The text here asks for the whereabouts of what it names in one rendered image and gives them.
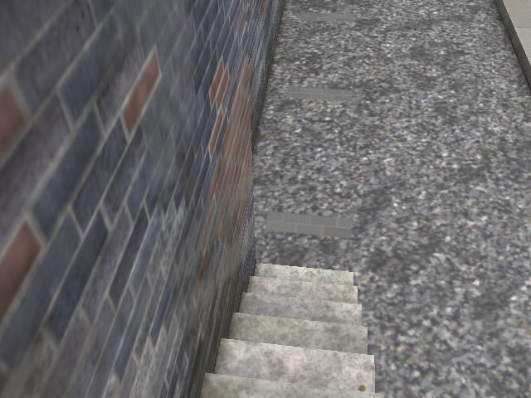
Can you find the stairs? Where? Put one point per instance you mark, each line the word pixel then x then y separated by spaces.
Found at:
pixel 298 334

